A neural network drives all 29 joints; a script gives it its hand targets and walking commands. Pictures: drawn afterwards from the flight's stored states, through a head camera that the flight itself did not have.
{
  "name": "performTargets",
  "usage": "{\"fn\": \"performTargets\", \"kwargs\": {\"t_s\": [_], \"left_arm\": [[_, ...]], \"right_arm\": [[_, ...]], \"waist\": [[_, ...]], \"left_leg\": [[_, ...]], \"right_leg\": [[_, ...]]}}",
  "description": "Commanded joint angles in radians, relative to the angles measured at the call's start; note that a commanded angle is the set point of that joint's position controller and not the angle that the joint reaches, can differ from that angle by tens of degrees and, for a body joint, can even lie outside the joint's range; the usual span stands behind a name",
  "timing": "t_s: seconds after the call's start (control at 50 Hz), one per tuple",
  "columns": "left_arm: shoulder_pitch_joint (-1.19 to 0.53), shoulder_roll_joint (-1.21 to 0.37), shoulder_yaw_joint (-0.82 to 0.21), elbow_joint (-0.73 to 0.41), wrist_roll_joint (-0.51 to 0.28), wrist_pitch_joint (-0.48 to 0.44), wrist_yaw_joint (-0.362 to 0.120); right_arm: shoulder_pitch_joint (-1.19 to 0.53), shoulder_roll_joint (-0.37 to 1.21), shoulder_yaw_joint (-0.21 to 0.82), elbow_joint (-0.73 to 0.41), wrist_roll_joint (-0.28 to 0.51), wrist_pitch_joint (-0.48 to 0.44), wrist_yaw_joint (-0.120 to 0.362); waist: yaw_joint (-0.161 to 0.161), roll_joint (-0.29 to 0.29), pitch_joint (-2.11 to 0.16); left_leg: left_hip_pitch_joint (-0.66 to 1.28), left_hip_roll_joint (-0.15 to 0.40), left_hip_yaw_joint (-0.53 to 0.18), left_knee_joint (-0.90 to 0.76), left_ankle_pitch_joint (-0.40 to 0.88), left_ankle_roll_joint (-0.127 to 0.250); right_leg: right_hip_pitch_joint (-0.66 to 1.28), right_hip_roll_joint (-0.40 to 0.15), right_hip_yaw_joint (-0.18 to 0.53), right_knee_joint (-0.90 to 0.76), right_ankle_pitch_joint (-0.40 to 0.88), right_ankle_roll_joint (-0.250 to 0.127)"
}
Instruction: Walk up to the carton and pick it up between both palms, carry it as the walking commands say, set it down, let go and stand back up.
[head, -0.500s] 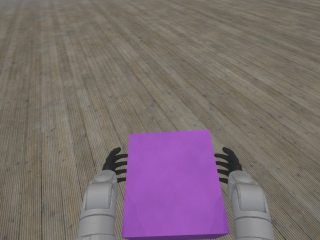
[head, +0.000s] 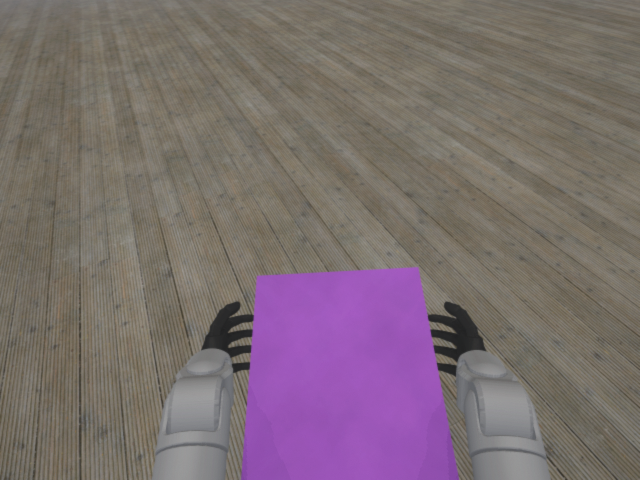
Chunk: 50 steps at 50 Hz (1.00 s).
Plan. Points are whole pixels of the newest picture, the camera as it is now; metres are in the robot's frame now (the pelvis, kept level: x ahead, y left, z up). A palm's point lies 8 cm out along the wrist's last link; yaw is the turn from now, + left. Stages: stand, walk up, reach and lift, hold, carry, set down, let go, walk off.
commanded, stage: hold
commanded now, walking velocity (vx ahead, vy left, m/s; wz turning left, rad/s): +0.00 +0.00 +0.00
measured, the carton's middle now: (343, 380) +0.29 -0.01 -0.04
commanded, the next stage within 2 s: carry in 0.08 s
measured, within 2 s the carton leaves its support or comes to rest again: neither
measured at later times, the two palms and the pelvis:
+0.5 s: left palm (185, 291) +0.35 +0.20 +0.08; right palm (412, 288) +0.35 -0.10 +0.08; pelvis +0.06 +0.04 -0.01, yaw +0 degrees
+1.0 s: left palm (147, 289) +0.39 +0.27 +0.05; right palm (353, 279) +0.40 -0.03 +0.04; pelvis +0.09 +0.11 -0.02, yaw +3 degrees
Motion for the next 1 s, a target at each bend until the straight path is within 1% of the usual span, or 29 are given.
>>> {"fn": "performTargets", "kwargs": {"t_s": [0.0, 0.02, 0.04, 0.06, 0.12, 0.16, 0.2, 0.24, 0.28, 0.3, 0.32, 0.34, 0.4, 0.42, 0.46, 0.48, 0.5, 0.52, 0.54, 0.58, 0.66, 0.7, 0.78, 0.82, 0.84, 0.88, 0.92, 0.94, 0.98], "left_arm": [[-0.452, -0.904, -0.576, -0.107, -0.273, -0.055, -0.248], [-0.487, -0.918, -0.584, -0.169, -0.281, -0.064, -0.247], [-0.472, -0.927, -0.593, -0.154, -0.295, -0.064, -0.248], [-0.525, -0.903, -0.613, -0.180, -0.294, -0.055, -0.235], [-0.537, -0.895, -0.614, -0.209, -0.312, -0.034, -0.229], [-0.516, -0.902, -0.641, -0.164, -0.327, 0.007, -0.215], [-0.503, -0.888, -0.639, -0.128, -0.324, 0.054, -0.197], [-0.600, -0.887, -0.696, -0.247, -0.390, 0.107, -0.188], [-0.701, -0.884, -0.723, -0.330, -0.453, 0.160, -0.192], [-0.738, -0.908, -0.723, -0.291, -0.469, 0.191, -0.193], [-0.752, -0.930, -0.756, -0.319, -0.511, 0.228, -0.196], [-0.777, -0.956, -0.739, -0.267, -0.536, 0.250, -0.206], [-0.751, -0.995, -0.717, -0.277, -0.593, 0.320, -0.200], [-0.770, -1.020, -0.725, -0.310, -0.610, 0.333, -0.197], [-0.777, -1.017, -0.697, -0.308, -0.615, 0.372, -0.191], [-0.757, -1.011, -0.671, -0.290, -0.601, 0.394, -0.192], [-0.702, -0.987, -0.640, -0.259, -0.582, 0.414, -0.193], [-0.671, -0.978, -0.645, -0.242, -0.562, 0.428, -0.185], [-0.770, -0.999, -0.647, -0.308, -0.576, 0.437, -0.183], [-0.704, -1.000, -0.631, -0.237, -0.563, 0.470, -0.173], [-0.786, -0.998, -0.627, -0.323, -0.575, 0.473, -0.165], [-0.779, -1.012, -0.636, -0.352, -0.584, 0.475, -0.161], [-0.833, -1.026, -0.677, -0.454, -0.586, 0.468, -0.152], [-0.777, -1.030, -0.686, -0.437, -0.579, 0.470, -0.153], [-0.738, -1.029, -0.680, -0.432, -0.569, 0.465, -0.158], [-0.714, -1.029, -0.718, -0.504, -0.601, 0.455, -0.165], [-0.706, -1.032, -0.725, -0.530, -0.607, 0.450, -0.162], [-0.682, -1.009, -0.742, -0.541, -0.615, 0.448, -0.160], [-0.645, -1.020, -0.724, -0.535, -0.593, 0.450, -0.159]], "right_arm": [[-0.542, 0.837, 0.607, -0.169, 0.279, -0.063, 0.270], [-0.540, 0.861, 0.612, -0.166, 0.289, -0.062, 0.280], [-0.576, 0.868, 0.635, -0.195, 0.302, -0.065, 0.275], [-0.602, 0.858, 0.610, -0.134, 0.294, -0.048, 0.264], [-0.660, 0.867, 0.654, -0.195, 0.331, -0.020, 0.260], [-0.701, 0.848, 0.697, -0.226, 0.357, 0.021, 0.256], [-0.727, 0.850, 0.708, -0.201, 0.391, 0.067, 0.260], [-0.722, 0.883, 0.744, -0.220, 0.456, 0.122, 0.253], [-0.700, 0.905, 0.737, -0.170, 0.486, 0.174, 0.244], [-0.671, 0.904, 0.706, -0.124, 0.465, 0.197, 0.237], [-0.719, 0.911, 0.733, -0.199, 0.500, 0.217, 0.228], [-0.760, 0.949, 0.735, -0.201, 0.507, 0.240, 0.214], [-0.768, 0.954, 0.721, -0.254, 0.532, 0.314, 0.187], [-0.790, 0.961, 0.721, -0.296, 0.547, 0.332, 0.188], [-0.726, 0.934, 0.660, -0.258, 0.522, 0.376, 0.185], [-0.759, 0.949, 0.661, -0.244, 0.523, 0.397, 0.185], [-0.786, 0.960, 0.676, -0.258, 0.539, 0.418, 0.185], [-0.768, 0.960, 0.664, -0.245, 0.536, 0.445, 0.192], [-0.833, 1.021, 0.680, -0.249, 0.579, 0.452, 0.196], [-0.830, 1.022, 0.684, -0.220, 0.600, 0.479, 0.201], [-0.851, 1.077, 0.665, -0.203, 0.607, 0.484, 0.205], [-0.874, 1.063, 0.674, -0.263, 0.612, 0.478, 0.198], [-0.802, 1.067, 0.666, -0.267, 0.578, 0.478, 0.192], [-0.775, 1.036, 0.690, -0.334, 0.579, 0.469, 0.190], [-0.806, 1.034, 0.703, -0.389, 0.578, 0.461, 0.182], [-0.747, 1.007, 0.720, -0.444, 0.570, 0.456, 0.173], [-0.744, 1.028, 0.719, -0.462, 0.580, 0.459, 0.167], [-0.633, 0.998, 0.699, -0.423, 0.554, 0.456, 0.164], [-0.699, 1.001, 0.732, -0.490, 0.568, 0.452, 0.167]], "waist": [[-0.009, -0.018, -0.320], [0.002, 0.029, -0.364], [-0.003, -0.055, -0.354], [0.019, 0.001, -0.526], [0.045, -0.137, -0.444], [0.031, -0.238, -0.302], [0.012, -0.225, -0.306], [0.001, -0.076, -0.376], [-0.024, 0.128, -0.326], [-0.019, 0.225, -0.331], [-0.018, 0.195, -0.328], [-0.018, 0.024, -0.343], [-0.003, 0.103, -0.473], [0.004, 0.102, -0.513], [0.003, 0.133, -0.537], [0.014, 0.073, -0.518], [0.016, -0.087, -0.534], [0.019, -0.186, -0.533], [0.014, -0.197, -0.522], [0.005, -0.200, -0.518], [0.010, -0.195, -0.585], [0.016, -0.120, -0.603], [0.008, 0.099, -0.606], [0.006, 0.120, -0.606], [0.009, 0.055, -0.623], [0.019, -0.079, -0.630], [0.019, -0.314, -0.617], [0.020, -0.284, -0.647], [0.012, -0.249, -0.638]], "left_leg": [[0.027, -0.104, 0.013, -0.019, 0.233, 0.010], [0.009, -0.118, 0.025, -0.026, 0.258, 0.010], [-0.002, -0.111, 0.010, -0.019, 0.237, 0.020], [-0.074, 0.088, 0.031, 0.131, 0.147, 0.056], [-0.342, -0.001, 0.049, 0.274, -0.364, 0.062], [-0.406, 0.016, 0.065, 0.417, -0.306, 0.061], [-0.244, 0.070, 0.030, 0.281, -0.230, 0.071], [-0.088, 0.014, 0.051, 0.060, -0.249, 0.087], [-0.008, 0.229, -0.299, -0.170, -0.453, 0.179], [0.035, 0.280, -0.392, -0.238, -0.463, 0.227], [0.029, 0.279, -0.344, -0.232, -0.394, 0.239], [0.011, 0.270, -0.288, -0.192, -0.245, 0.235], [0.137, 0.191, -0.034, 0.022, 0.343, 0.206], [0.138, 0.154, 0.029, 0.076, 0.396, 0.171], [0.008, 0.116, 0.058, 0.116, 0.311, 0.120], [-0.087, 0.126, 0.066, 0.173, 0.257, 0.093], [-0.216, 0.081, 0.115, 0.291, 0.177, 0.067], [-0.363, 0.052, 0.122, 0.369, 0.054, 0.048], [-0.450, 0.062, 0.104, 0.316, -0.120, 0.034], [-0.422, 0.055, 0.103, 0.213, -0.164, 0.029], [-0.278, 0.048, 0.166, 0.197, 0.100, 0.039], [-0.228, 0.082, 0.141, 0.276, 0.410, 0.048], [-0.063, 0.127, 0.111, 0.323, 0.896, 0.068], [0.025, 0.161, 0.077, 0.346, 1.122, 0.084], [0.015, 0.144, 0.108, 0.362, 1.083, 0.106], [-0.205, 0.091, 0.112, 0.443, 0.749, 0.058], [-0.483, 0.042, 0.113, 0.391, -0.163, 0.023], [-0.526, 0.051, 0.075, 0.385, -0.282, 0.023], [-0.374, 0.038, 0.133, 0.173, -0.100, 0.037]], "right_leg": [[0.136, 0.102, -0.003, -0.007, 0.227, -0.002], [0.174, 0.099, -0.002, 0.004, 0.267, -0.005], [0.150, 0.106, -0.004, 0.010, 0.222, -0.001], [0.069, -0.136, -0.017, 0.162, 0.126, -0.013], [0.029, -0.221, 0.209, 0.024, -0.439, -0.103], [-0.149, -0.338, 0.335, -0.110, -0.622, -0.156], [-0.265, -0.313, 0.241, -0.082, -0.536, -0.118], [-0.333, -0.197, 0.068, 0.102, -0.464, -0.062], [-0.520, -0.023, -0.151, 0.426, -0.332, 0.048], [-0.598, -0.039, -0.117, 0.507, -0.328, 0.043], [-0.595, -0.068, -0.102, 0.505, -0.313, 0.050], [-0.552, -0.064, -0.108, 0.496, -0.278, 0.041], [-0.439, -0.007, -0.174, 0.245, -0.248, 0.033], [-0.362, 0.002, -0.207, 0.145, -0.165, 0.039], [-0.132, -0.012, -0.211, 0.091, -0.043, 0.014], [-0.035, -0.084, -0.143, 0.091, 0.049, -0.028], [0.084, -0.186, -0.021, 0.103, 0.319, -0.077], [0.164, -0.311, 0.123, 0.150, 0.514, -0.174], [0.222, -0.380, 0.137, 0.157, 0.740, -0.191], [0.172, -0.382, 0.090, 0.210, 0.929, -0.167], [0.021, -0.292, -0.045, 0.342, 0.835, -0.052], [-0.037, -0.250, -0.084, 0.398, 0.747, -0.024], [-0.218, -0.185, -0.131, 0.414, 0.329, -0.006], [-0.289, -0.136, -0.175, 0.359, 0.048, 0.018], [-0.243, -0.122, -0.192, 0.291, 0.073, 0.030], [-0.019, -0.216, -0.103, 0.276, 0.536, -0.024], [0.217, -0.403, 0.067, 0.298, 1.086, -0.132], [0.264, -0.454, 0.109, 0.294, 1.143, -0.167], [0.141, -0.379, -0.005, 0.336, 1.032, -0.101]]}}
